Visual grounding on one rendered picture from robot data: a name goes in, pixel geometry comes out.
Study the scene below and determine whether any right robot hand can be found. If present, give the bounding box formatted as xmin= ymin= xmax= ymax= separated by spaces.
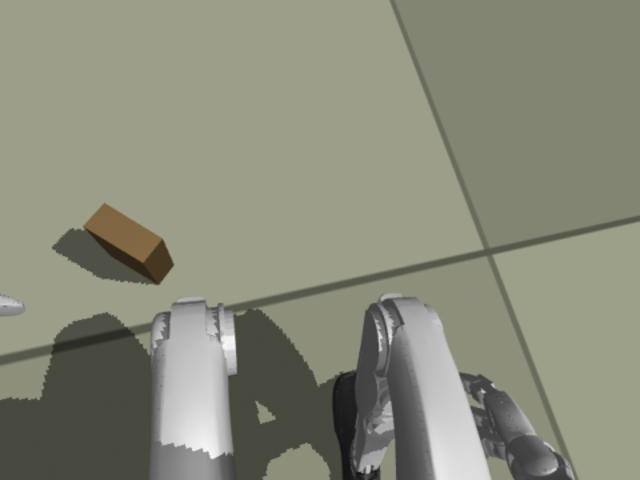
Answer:
xmin=459 ymin=373 xmax=537 ymax=461

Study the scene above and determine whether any right robot foot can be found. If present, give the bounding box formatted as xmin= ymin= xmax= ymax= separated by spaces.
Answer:
xmin=332 ymin=372 xmax=380 ymax=480

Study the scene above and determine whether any left robot hand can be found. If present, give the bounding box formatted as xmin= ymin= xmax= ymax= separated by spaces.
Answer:
xmin=0 ymin=295 xmax=25 ymax=316

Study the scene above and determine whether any right robot arm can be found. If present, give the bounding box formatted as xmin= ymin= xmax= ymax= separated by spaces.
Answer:
xmin=505 ymin=435 xmax=575 ymax=480

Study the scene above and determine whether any carton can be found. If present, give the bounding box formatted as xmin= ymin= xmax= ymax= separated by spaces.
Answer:
xmin=83 ymin=203 xmax=174 ymax=285

